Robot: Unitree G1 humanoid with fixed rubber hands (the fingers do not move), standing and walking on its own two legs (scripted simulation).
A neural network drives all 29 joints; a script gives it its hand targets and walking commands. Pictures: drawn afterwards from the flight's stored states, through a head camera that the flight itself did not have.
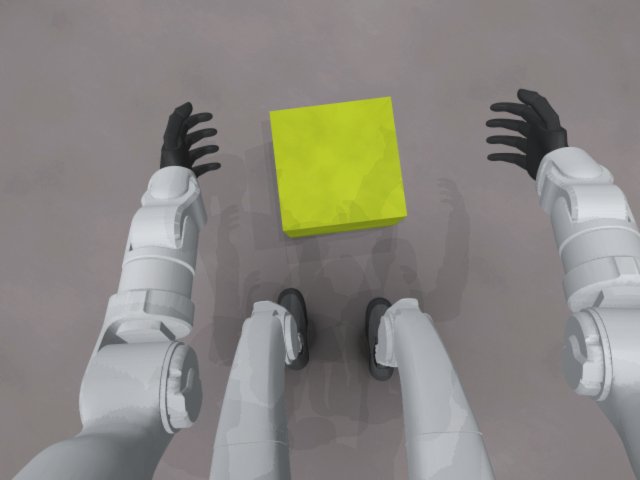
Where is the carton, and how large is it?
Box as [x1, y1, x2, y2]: [269, 96, 406, 237]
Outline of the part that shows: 390,96 269,111 283,231 290,237 393,225 406,216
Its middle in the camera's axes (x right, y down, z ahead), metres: +0.03 -0.17 +0.94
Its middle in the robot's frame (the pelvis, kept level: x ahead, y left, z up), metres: +0.56 -0.02 -0.57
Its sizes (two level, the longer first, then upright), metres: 0.273 0.271 0.176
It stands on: the floor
